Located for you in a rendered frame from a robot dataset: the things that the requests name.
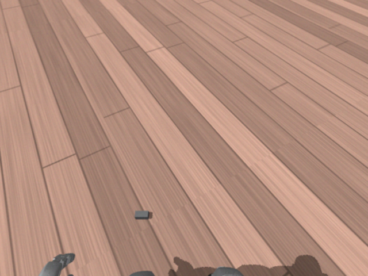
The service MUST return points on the left robot hand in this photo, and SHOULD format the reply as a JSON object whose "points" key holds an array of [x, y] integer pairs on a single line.
{"points": [[59, 262]]}

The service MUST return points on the small box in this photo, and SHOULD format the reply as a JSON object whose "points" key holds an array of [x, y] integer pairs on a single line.
{"points": [[141, 214]]}

